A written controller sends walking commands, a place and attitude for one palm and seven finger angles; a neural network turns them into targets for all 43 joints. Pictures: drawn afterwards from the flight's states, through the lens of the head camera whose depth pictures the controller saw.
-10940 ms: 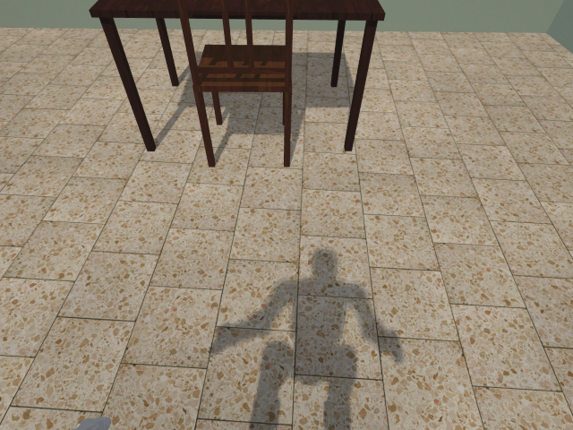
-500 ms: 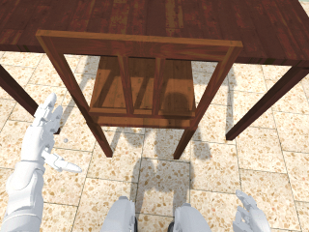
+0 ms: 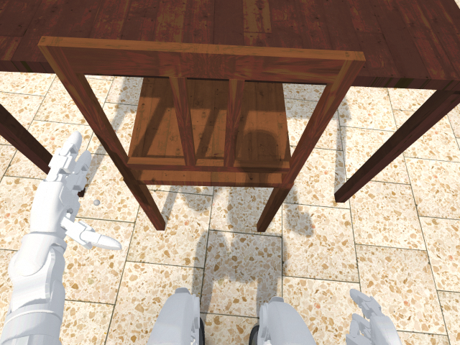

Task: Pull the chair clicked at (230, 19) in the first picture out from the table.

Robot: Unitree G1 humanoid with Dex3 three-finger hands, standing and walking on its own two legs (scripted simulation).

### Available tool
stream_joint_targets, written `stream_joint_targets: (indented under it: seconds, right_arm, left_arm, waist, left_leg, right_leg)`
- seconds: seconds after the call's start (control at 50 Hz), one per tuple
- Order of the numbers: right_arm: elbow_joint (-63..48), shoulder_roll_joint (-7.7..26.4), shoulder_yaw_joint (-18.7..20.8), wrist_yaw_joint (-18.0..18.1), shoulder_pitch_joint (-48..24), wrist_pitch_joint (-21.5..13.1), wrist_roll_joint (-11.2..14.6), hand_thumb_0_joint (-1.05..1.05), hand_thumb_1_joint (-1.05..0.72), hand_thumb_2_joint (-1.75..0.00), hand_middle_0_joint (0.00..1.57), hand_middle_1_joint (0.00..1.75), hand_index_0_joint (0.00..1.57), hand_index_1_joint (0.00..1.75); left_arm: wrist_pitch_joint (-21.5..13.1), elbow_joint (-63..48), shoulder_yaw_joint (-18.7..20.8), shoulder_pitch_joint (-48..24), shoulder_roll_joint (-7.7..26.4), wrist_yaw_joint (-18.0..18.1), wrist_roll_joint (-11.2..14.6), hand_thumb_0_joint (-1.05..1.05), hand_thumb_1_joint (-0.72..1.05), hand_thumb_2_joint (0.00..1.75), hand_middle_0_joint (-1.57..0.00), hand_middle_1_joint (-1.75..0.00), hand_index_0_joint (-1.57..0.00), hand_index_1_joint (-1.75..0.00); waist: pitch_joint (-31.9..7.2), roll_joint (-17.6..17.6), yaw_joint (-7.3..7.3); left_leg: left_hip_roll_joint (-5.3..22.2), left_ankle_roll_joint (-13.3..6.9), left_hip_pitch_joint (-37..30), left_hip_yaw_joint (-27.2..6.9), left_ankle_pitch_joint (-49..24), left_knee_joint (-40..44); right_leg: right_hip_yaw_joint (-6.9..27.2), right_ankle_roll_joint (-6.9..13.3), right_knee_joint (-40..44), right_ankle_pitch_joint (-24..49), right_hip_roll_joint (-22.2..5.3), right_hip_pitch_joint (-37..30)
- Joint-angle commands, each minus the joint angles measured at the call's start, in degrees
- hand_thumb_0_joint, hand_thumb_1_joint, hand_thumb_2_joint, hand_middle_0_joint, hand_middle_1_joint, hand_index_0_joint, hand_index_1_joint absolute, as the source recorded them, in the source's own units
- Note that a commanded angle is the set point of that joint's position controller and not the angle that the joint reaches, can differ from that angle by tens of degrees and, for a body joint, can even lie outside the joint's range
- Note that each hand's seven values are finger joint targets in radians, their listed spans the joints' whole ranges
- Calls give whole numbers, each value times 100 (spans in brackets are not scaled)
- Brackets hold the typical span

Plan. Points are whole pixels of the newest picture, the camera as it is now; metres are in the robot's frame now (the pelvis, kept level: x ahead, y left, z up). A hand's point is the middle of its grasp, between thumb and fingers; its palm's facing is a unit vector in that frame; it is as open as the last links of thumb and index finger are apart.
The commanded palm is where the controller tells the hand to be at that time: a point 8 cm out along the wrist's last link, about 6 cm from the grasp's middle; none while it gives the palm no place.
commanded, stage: aim the fingers beside a spindle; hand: left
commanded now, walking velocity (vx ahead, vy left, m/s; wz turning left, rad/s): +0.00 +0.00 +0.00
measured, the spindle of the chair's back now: (185, 127) +0.49 +0.10 +0.02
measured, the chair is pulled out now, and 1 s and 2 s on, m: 0.00 0.00 0.00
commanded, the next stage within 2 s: push the fingers through the gap in 0.40 s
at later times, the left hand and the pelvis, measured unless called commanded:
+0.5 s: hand (85, 203) +0.34 +0.25 +0.01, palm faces +0.01 -1.00 -0.07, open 16.9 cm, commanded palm +0.32 +0.29 +0.02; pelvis +0.00 +0.00 +0.00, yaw +0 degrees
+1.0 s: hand (95, 178) +0.38 +0.24 +0.01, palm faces +0.00 -1.00 -0.06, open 16.9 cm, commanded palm +0.36 +0.28 +0.02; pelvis +0.00 +0.00 +0.00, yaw +0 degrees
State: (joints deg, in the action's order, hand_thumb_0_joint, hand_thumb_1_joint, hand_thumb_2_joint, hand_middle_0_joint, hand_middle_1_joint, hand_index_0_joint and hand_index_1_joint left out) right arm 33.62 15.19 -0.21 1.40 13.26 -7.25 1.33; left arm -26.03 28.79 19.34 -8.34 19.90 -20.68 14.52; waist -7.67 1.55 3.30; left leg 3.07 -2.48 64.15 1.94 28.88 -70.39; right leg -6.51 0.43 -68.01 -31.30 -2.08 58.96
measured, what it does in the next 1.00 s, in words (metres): stands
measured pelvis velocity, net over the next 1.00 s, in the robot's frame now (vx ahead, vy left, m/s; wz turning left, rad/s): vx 0.00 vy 0.00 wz -0.01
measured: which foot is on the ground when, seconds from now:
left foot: down 0.00-1.00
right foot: down 0.00-1.00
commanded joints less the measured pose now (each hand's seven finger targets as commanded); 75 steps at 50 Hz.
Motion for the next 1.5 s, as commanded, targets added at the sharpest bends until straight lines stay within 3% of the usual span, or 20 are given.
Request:
stream_joint_targets:
  seconds: [0.0, 0.04, 0.12, 0.16, 0.24, 0.3, 0.34, 0.48, 0.56, 0.6, 0.64, 0.74, 0.86, 0.94, 1.06, 1.14, 1.26, 1.36, 1.44, 1.48]
  right_arm:
    - [-591, 956, 364, 118, 249, -207, 14, 0, -90, -90, 20, 30, 20, 30]
    - [-580, 952, 361, 140, 256, -232, 7, 0, -90, -90, 20, 30, 20, 30]
    - [-566, 946, 379, 120, 288, -297, 14, 0, -90, -90, 20, 30, 20, 30]
    - [-523, 970, 390, 116, 312, -303, 30, 0, -90, -90, 20, 30, 20, 30]
    - [-537, 1009, 376, 133, 271, -276, 32, 0, -90, -90, 20, 30, 20, 30]
    - [-588, 960, 380, 114, 241, -297, 16, 0, -90, -90, 20, 30, 20, 30]
    - [-582, 970, 372, 110, 285, -296, -3, 0, -90, -90, 20, 30, 20, 30]
    - [-552, 981, 383, 98, 273, -340, 23, 0, -90, -90, 20, 30, 20, 30]
    - [-484, 1011, 393, 124, 327, -368, 2, 0, -90, -90, 20, 30, 20, 30]
    - [-448, 1018, 386, 133, 315, -348, -3, 0, -90, -90, 20, 30, 20, 30]
    - [-415, 1033, 363, 152, 353, -311, -15, 0, -90, -90, 20, 30, 20, 30]
    - [-425, 1020, 333, 141, 378, -233, -38, 0, -90, -90, 20, 30, 20, 30]
    - [-403, 1028, 353, 96, 499, -143, -36, 0, -90, -90, 20, 30, 20, 30]
    - [-387, 1037, 352, 80, 548, -76, -23, 0, -90, -90, 20, 30, 20, 30]
    - [-297, 1045, 358, 55, 641, 6, -58, 0, -90, -90, 20, 30, 20, 30]
    - [-211, 1087, 342, 83, 716, 76, -79, 0, -90, -90, 20, 30, 20, 30]
    - [-202, 1094, 341, 48, 808, 180, -106, 0, -90, -90, 20, 30, 20, 30]
    - [-186, 1104, 340, 19, 867, 278, -97, 0, -90, -90, 20, 30, 20, 30]
    - [-190, 1095, 338, 10, 901, 320, -118, 0, -90, -90, 20, 30, 20, 30]
    - [-138, 1124, 353, 12, 956, 354, -131, 0, -90, -90, 20, 30, 20, 30]
  left_arm:
    - [-400, -1008, 712, -1158, 1470, 58, 166, 0, -50, 30, -6, -8, -6, -8]
    - [-480, -1136, 761, -1247, 1576, 10, 180, 0, -50, 30, -6, -8, -6, -8]
    - [-450, -1133, 453, -957, 1232, -189, 252, 0, -50, 30, -6, -8, -6, -8]
    - [-352, -953, 412, -857, 1160, -255, 287, 0, -50, 30, -6, -8, -6, -8]
    - [-288, -776, 722, -887, 1479, -257, 317, 0, -50, 30, -6, -8, -6, -8]
    - [-415, -1194, 746, -1010, 1517, -222, 319, 0, -50, 30, -6, -8, -6, -8]
    - [-440, -1152, 940, -847, 1726, -209, 315, 0, -50, 30, -6, -8, -6, -8]
    - [-315, -1087, 526, -695, 1271, -346, 358, 0, -50, 30, -6, -8, -6, -8]
    - [-320, -1227, 476, -1141, 1325, -238, 276, 0, -50, 30, -6, -8, -6, -8]
    - [-299, -989, 448, -1365, 1283, -170, 258, 0, -50, 30, -6, -8, -6, -8]
    - [-315, -771, 674, -1503, 1557, -104, 197, 0, -50, 30, -6, -8, -6, -8]
    - [-354, -607, 685, -2014, 1679, -79, 82, 0, -50, 30, -6, -8, -6, -8]
    - [-294, -316, 736, -2024, 1687, -127, 73, 0, -50, 30, -6, -8, -6, -8]
    - [-276, -120, 654, -2239, 1652, -119, 40, 0, -50, 30, -6, -8, -6, -8]
    - [-393, 31, 699, -2638, 1760, -25, -58, 0, -50, 30, -6, -8, -6, -8]
    - [-459, 379, 862, -3095, 2032, -9, -137, 0, -50, 30, -6, -8, -6, -8]
    - [-481, 549, 847, -3380, 2089, -91, -199, 0, -50, 30, -6, -8, -6, -8]
    - [-385, 849, 911, -3346, 2123, -101, -185, 0, -50, 30, -6, -8, -6, -8]
    - [-453, 852, 839, -3738, 2071, -79, -216, 0, -50, 30, -6, -8, -6, -8]
    - [-513, 879, 981, -3884, 2288, -46, -271, 0, -50, 30, -6, -8, -6, -8]
  waist:
    - [-2186, 401, -60]
    - [-2279, 489, -57]
    - [-2448, 623, -20]
    - [-2318, 351, 46]
    - [-2070, 283, -16]
    - [-2368, 578, -58]
    - [-2407, 504, -81]
    - [-2262, 623, 17]
    - [-2362, 637, 81]
    - [-2183, 458, 126]
    - [-2111, 451, 67]
    - [-2369, 685, 36]
    - [-2562, 588, 53]
    - [-2424, 439, 131]
    - [-2482, 654, 147]
    - [-2428, 516, 197]
    - [-2714, 859, 201]
    - [-2628, 610, 237]
    - [-2662, 698, 275]
    - [-2749, 721, 279]
  left_leg:
    - [-160, 103, -1949, -544, -1596, 867]
    - [-155, 84, -2032, -538, -1668, 826]
    - [-135, 103, -2335, -569, -1999, 826]
    - [-127, 75, -2187, -570, -1991, 793]
    - [-156, 55, -1777, -523, -1687, 767]
    - [-151, 73, -2087, -529, -1947, 772]
    - [-143, 64, -2048, -522, -2031, 747]
    - [-115, 86, -2221, -575, -1994, 822]
    - [-80, 103, -2410, -665, -2132, 819]
    - [-91, 105, -2219, -667, -1806, 824]
    - [-111, 90, -2044, -630, -1730, 795]
    - [-122, 98, -2149, -606, -1769, 773]
    - [-98, 106, -2309, -612, -2130, 752]
    - [-95, 81, -2125, -606, -1975, 753]
    - [-100, 95, -2228, -607, -1967, 748]
    - [-92, 74, -2046, -606, -1814, 674]
    - [-73, 97, -2406, -650, -2230, 644]
    - [-73, 77, -2237, -634, -2240, 625]
    - [-78, 69, -2294, -654, -2237, 587]
    - [-62, 87, -2363, -675, -2263, 572]
  right_leg:
    - [317, 81, 838, 1247, 250, -733]
    - [343, 93, 850, 1291, 263, -780]
    - [298, 85, 857, 1505, 259, -720]
    - [289, 62, 877, 1562, 262, -735]
    - [333, 73, 859, 1421, 261, -798]
    - [327, 78, 824, 1549, 250, -826]
    - [336, 80, 809, 1632, 280, -932]
    - [262, 70, 872, 1488, 273, -666]
    - [217, 74, 820, 1445, 264, -483]
    - [215, 63, 847, 1225, 270, -397]
    - [250, 90, 824, 1211, 283, -470]
    - [291, 112, 798, 1237, 285, -530]
    - [275, 94, 803, 1536, 287, -584]
    - [276, 83, 814, 1457, 299, -578]
    - [294, 89, 824, 1389, 307, -456]
    - [308, 95, 785, 1295, 319, -427]
    - [282, 108, 739, 1526, 325, -312]
    - [291, 85, 768, 1629, 337, -392]
    - [277, 92, 730, 1564, 338, -247]
    - [279, 90, 719, 1569, 344, -232]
